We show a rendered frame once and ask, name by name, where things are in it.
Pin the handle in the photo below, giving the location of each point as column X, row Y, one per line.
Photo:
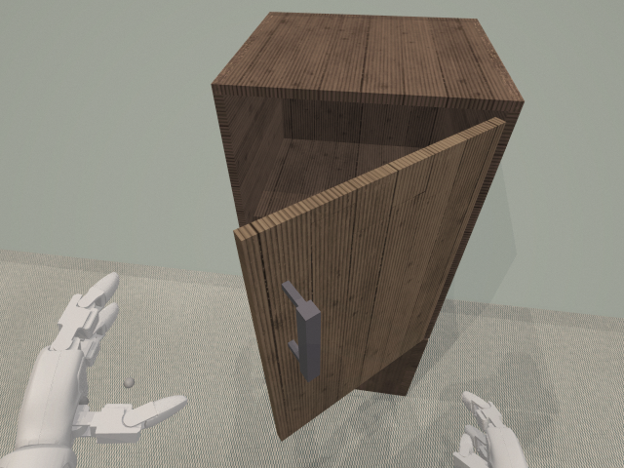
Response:
column 308, row 319

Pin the cupboard door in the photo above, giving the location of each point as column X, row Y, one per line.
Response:
column 373, row 254

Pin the left robot forearm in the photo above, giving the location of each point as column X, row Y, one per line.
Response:
column 40, row 456

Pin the left robot hand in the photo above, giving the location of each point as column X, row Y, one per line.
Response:
column 50, row 413

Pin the right robot hand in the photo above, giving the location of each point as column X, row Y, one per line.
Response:
column 498, row 448

